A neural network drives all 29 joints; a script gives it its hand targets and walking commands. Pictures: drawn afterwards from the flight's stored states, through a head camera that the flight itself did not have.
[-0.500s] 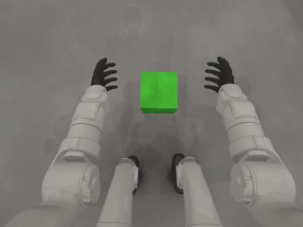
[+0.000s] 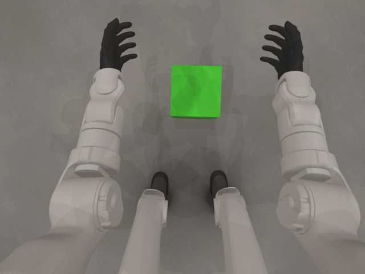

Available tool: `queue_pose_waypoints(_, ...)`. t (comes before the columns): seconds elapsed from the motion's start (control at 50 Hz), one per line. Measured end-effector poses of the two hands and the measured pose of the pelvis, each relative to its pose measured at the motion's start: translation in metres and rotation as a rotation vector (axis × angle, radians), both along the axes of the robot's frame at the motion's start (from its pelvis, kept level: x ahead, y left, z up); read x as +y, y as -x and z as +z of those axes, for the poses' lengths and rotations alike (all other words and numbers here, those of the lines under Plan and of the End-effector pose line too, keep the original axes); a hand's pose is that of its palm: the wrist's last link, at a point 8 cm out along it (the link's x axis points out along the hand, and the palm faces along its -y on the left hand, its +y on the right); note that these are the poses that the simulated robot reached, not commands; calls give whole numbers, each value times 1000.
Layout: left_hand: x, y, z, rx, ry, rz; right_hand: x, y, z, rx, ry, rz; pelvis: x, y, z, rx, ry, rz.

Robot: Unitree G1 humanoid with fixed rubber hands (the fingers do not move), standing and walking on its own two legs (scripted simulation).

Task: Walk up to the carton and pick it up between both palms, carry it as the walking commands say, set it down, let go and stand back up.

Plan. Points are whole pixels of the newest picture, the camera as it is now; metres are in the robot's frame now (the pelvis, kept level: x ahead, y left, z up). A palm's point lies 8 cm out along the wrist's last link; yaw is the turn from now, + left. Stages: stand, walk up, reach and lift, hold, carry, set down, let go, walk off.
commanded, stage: reach and lift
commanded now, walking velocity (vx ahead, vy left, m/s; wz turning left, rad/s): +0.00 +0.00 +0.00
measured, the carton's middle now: (195, 95) +0.50 -0.03 -0.57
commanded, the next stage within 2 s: none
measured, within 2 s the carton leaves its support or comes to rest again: neither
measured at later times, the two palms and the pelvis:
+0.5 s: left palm (140, 86) +0.50 +0.12 -0.31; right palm (262, 88) +0.48 -0.21 -0.32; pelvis -0.06 +0.00 -0.14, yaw +0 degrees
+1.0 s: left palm (147, 93) +0.49 +0.13 -0.42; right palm (247, 94) +0.48 -0.19 -0.41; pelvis -0.06 +0.00 -0.24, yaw +0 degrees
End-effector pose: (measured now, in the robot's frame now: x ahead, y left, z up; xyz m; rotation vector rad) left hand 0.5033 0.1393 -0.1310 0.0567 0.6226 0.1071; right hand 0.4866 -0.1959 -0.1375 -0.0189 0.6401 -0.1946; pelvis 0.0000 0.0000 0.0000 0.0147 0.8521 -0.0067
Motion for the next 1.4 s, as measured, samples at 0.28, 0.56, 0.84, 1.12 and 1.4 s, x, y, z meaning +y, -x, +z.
queue_pose_waypoints(0.28,-5,18,-79,56,-10,-20,-5,11,-71,41,-30,0,3,40,-70,14,0,3)
queue_pose_waypoints(0.56,-12,3,-199,17,-21,3,-8,-1,-199,-22,1,-5,-4,65,-152,-258,-22,-24)
queue_pose_waypoints(0.84,-8,2,-229,83,12,-10,15,-9,-232,60,-15,77,-6,49,-204,-196,-29,-12)
queue_pose_waypoints(1.12,-10,17,-338,110,11,-60,-3,14,-331,112,4,31,7,67,-257,-203,15,1)
queue_pose_waypoints(1.4,-17,-6,-358,116,26,-82,21,-5,-361,115,-45,65,4,47,-291,-234,8,10)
